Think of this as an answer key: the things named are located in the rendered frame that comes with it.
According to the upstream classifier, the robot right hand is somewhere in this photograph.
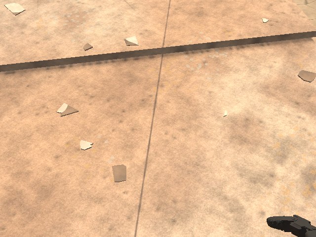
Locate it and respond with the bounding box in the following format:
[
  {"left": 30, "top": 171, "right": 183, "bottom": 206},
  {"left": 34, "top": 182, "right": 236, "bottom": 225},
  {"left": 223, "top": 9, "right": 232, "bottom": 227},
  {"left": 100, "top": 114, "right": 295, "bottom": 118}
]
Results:
[{"left": 267, "top": 215, "right": 316, "bottom": 237}]

